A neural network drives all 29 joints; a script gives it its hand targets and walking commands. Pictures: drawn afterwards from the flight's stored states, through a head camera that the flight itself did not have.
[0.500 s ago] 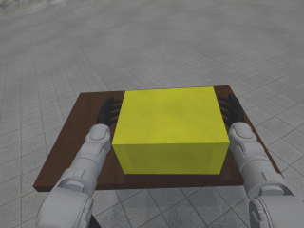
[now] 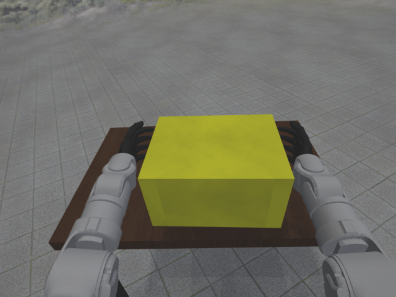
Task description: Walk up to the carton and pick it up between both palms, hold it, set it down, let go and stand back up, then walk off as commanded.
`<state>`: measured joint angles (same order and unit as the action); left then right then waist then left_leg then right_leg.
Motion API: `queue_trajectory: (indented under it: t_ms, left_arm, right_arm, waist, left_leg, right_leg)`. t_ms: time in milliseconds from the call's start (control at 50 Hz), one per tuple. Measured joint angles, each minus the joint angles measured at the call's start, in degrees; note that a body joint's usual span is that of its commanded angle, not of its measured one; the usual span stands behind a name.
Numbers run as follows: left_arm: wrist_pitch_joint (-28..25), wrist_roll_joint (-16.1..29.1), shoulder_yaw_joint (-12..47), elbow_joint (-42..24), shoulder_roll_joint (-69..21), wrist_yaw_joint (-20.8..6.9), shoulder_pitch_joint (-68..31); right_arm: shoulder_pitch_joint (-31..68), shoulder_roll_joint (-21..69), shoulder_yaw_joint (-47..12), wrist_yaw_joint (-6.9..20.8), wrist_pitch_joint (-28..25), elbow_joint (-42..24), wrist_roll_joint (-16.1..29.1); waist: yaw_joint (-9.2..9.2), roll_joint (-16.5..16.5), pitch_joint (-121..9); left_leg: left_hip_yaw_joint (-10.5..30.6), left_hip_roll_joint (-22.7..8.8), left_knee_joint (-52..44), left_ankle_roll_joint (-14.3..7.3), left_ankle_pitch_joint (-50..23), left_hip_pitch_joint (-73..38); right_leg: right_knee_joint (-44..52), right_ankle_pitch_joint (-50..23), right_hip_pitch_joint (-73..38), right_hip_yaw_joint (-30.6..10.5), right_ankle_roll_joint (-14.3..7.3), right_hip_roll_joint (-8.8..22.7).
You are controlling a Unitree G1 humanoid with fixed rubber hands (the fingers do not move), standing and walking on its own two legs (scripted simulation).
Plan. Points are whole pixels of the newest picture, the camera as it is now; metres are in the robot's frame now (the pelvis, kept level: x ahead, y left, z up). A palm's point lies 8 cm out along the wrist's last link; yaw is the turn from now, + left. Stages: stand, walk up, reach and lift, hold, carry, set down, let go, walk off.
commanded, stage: reach and lift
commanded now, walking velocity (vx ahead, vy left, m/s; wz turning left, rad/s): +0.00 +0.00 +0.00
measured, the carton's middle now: (214, 167) +0.40 -0.01 +0.10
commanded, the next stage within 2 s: hold in 0.76 s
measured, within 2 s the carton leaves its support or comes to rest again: neither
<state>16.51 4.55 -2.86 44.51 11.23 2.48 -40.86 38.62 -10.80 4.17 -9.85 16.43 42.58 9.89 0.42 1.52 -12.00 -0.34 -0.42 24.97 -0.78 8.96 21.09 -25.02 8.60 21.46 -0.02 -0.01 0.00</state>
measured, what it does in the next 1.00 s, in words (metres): stands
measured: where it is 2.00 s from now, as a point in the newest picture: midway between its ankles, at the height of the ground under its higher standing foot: outside the picture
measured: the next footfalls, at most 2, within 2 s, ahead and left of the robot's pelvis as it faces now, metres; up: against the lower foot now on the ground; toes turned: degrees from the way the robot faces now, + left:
none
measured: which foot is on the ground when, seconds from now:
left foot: down 0.00-1.00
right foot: down 0.00-1.00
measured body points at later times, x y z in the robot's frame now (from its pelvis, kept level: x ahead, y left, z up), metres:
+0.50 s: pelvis +0.01 +0.01 +0.00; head -0.02 +0.00 +0.45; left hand +0.41 +0.18 +0.17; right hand +0.41 -0.18 +0.15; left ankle +0.04 +0.12 -0.74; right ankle +0.04 -0.12 -0.74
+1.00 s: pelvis +0.00 +0.01 +0.00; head -0.04 +0.00 +0.45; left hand +0.40 +0.19 +0.19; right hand +0.40 -0.18 +0.18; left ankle +0.04 +0.12 -0.74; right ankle +0.04 -0.12 -0.74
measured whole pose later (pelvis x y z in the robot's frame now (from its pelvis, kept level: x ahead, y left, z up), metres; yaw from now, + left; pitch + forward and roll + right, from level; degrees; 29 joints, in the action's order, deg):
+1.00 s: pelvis +0.00 +0.01 +0.00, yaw +0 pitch +4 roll +0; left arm 30.6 1.0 -5.2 25.6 11.2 2.6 -37.4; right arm 39.1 -10.8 4.9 -9.4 25.1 32.4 10.0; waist 0.4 1.1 -10.9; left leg -0.3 -0.4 24.1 -0.6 8.9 18.9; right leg -22.7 7.9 18.5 0.0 0.3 0.0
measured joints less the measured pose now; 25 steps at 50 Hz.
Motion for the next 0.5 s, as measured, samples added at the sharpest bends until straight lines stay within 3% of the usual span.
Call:
queue_trajectory:
  t_ms: [500]
  left_arm:
    - [8.6, -3.0, -1.4, -12.8, 0.0, 0.1, 3.3]
  right_arm:
    - [0.5, 0.0, 0.2, 0.5, 5.0, -5.8, 0.0]
  waist:
    - [0.0, -0.4, 1.1]
  left_leg:
    - [0.0, 0.0, -0.9, 0.2, 0.2, -1.0]
  right_leg:
    - [2.1, -0.4, -1.6, 0.0, 0.2, 0.0]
